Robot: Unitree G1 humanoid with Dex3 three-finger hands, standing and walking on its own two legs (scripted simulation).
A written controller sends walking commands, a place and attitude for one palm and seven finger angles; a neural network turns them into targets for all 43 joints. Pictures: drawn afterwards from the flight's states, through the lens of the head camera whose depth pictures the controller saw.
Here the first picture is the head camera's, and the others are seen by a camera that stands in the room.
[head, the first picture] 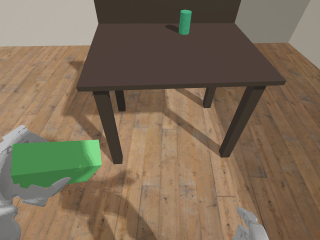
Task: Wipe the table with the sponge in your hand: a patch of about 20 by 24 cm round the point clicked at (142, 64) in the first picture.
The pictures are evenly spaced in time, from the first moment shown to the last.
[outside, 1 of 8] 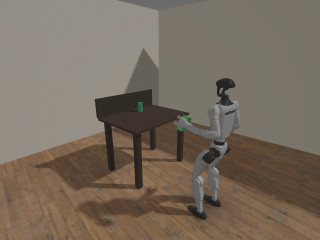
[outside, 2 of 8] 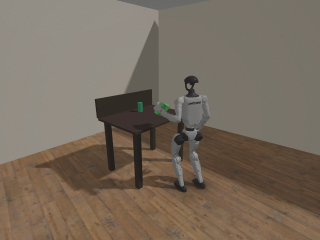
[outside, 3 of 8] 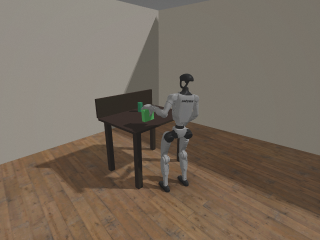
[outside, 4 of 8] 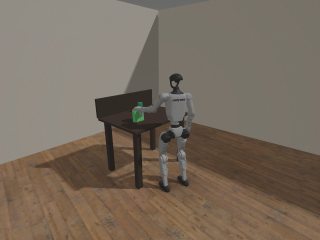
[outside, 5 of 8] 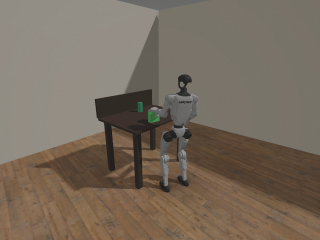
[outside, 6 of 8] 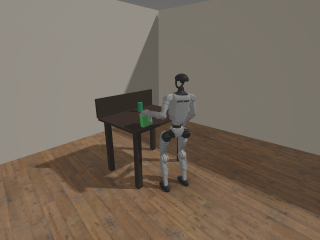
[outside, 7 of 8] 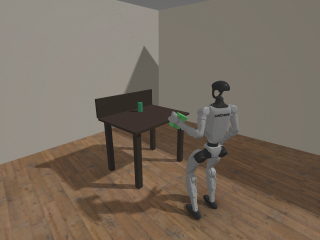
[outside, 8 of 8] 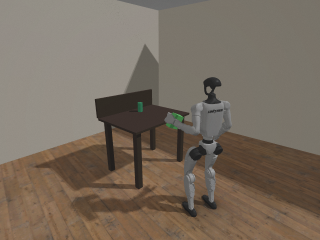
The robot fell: no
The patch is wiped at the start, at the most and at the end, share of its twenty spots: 0.00 1.00 1.00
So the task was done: no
